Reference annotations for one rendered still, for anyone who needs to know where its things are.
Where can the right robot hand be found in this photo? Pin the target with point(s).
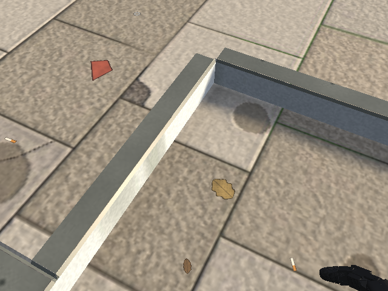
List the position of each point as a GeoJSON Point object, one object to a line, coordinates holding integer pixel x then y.
{"type": "Point", "coordinates": [355, 277]}

